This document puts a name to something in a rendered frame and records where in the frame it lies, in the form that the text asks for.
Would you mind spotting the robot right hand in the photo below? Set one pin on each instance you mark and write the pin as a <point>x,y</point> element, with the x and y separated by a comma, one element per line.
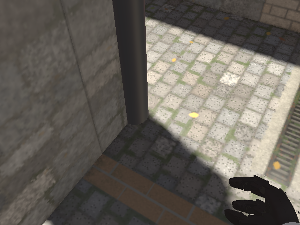
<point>275,210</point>

